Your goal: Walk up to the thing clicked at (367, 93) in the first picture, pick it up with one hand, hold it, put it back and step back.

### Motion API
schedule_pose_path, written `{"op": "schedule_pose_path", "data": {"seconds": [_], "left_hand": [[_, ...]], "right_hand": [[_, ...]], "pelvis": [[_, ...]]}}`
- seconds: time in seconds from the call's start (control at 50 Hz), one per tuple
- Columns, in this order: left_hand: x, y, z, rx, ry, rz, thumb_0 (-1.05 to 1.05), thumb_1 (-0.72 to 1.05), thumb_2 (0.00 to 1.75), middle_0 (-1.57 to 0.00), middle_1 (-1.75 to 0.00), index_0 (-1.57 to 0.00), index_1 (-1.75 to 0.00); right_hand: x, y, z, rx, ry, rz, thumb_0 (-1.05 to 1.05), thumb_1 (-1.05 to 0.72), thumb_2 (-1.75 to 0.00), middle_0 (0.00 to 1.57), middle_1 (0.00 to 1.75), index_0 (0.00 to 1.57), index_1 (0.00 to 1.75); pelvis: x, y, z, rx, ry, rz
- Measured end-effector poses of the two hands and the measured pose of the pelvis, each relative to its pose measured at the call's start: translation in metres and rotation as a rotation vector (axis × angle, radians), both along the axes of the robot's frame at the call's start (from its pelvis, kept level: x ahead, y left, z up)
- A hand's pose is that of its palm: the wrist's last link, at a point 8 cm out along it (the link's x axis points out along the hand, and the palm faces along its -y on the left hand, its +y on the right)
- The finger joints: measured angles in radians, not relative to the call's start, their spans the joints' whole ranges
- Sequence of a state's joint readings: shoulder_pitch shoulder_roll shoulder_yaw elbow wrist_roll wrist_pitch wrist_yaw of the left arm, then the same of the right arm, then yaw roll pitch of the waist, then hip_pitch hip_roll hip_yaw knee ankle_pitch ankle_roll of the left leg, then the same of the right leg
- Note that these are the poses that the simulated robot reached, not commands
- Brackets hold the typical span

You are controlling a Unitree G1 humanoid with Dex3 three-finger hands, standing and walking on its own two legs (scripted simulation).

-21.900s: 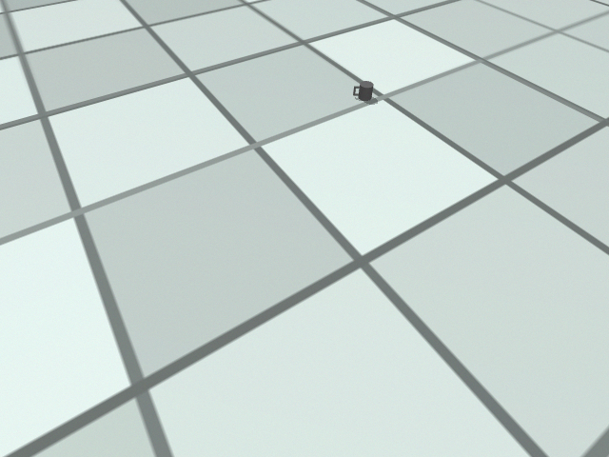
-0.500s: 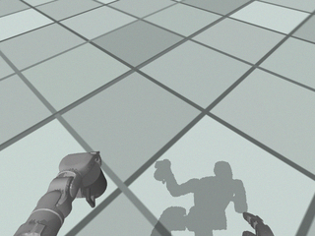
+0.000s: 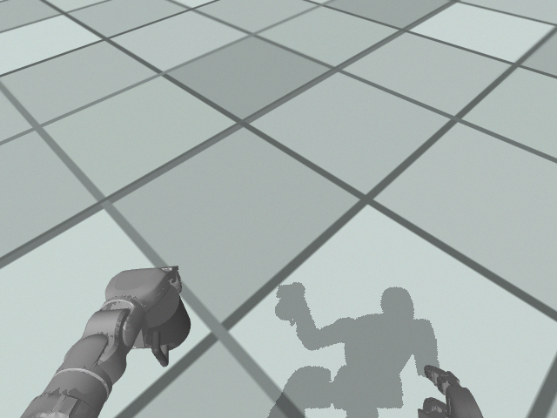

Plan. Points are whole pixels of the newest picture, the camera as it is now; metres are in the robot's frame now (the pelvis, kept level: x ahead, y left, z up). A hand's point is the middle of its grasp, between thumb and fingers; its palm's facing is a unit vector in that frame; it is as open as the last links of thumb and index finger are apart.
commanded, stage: hold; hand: left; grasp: from above
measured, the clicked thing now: (160, 326) +0.28 +0.21 -0.08
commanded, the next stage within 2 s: crouch in 0.18 s
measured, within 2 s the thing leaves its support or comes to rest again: neither
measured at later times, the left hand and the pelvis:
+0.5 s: hand (151, 315) +0.29 +0.22 -0.06, palm faces -0.46 -0.05 -0.89, open 11.2 cm; pelvis +0.01 +0.00 +0.00, yaw +0 degrees
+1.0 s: hand (183, 335) +0.34 +0.23 -0.27, palm faces -0.42 +0.04 -0.91, open 11.1 cm; pelvis -0.03 +0.01 -0.14, yaw +0 degrees
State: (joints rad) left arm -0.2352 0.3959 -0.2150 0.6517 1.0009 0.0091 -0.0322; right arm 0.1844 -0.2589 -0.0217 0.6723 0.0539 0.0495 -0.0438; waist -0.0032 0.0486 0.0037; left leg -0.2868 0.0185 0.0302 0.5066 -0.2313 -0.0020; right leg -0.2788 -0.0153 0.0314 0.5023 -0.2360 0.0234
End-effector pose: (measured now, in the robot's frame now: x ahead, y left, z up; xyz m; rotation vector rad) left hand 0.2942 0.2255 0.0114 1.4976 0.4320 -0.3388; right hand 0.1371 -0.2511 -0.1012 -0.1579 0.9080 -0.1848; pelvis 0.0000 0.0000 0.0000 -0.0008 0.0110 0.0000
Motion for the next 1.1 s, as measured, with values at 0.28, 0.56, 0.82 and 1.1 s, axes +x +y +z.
{"op": "schedule_pose_path", "data": {"seconds": [0.28,0.56,0.82,1.1], "left_hand": [[0.006,0.001,0.000,0.003,-0.014,0.007,-0.01,-0.19,0.88,-0.55,-0.96,-0.43,-0.90],[0.004,-0.001,-0.025,0.011,-0.009,-0.002,-0.01,-0.18,0.87,-0.53,-0.97,-0.42,-0.90],[0.015,0.000,-0.128,0.059,0.004,-0.050,-0.01,-0.18,0.87,-0.53,-0.98,-0.42,-0.91],[0.057,0.002,-0.272,0.077,-0.053,-0.015,0.00,-0.16,0.79,-0.58,-0.92,-0.47,-0.86]], "right_hand": [[-0.005,-0.002,-0.004,-0.003,0.039,-0.013,0.01,-0.91,-0.91,0.20,0.30,0.20,0.30],[-0.006,-0.003,-0.004,-0.014,0.064,-0.010,0.01,-0.90,-0.90,0.20,0.30,0.20,0.30],[-0.061,-0.026,-0.059,-0.097,0.237,-0.019,0.01,-0.89,-0.90,0.20,0.30,0.20,0.30],[-0.146,-0.025,-0.190,-0.144,0.436,-0.093,0.01,-0.90,-0.90,0.20,0.30,0.20,0.30]], "pelvis": [[0.004,0.000,0.001,-0.001,0.007,0.001],[0.006,0.001,-0.001,-0.001,0.031,0.007],[-0.011,0.002,-0.056,-0.021,0.253,0.018],[-0.042,0.007,-0.183,-0.044,0.515,0.008]]}}
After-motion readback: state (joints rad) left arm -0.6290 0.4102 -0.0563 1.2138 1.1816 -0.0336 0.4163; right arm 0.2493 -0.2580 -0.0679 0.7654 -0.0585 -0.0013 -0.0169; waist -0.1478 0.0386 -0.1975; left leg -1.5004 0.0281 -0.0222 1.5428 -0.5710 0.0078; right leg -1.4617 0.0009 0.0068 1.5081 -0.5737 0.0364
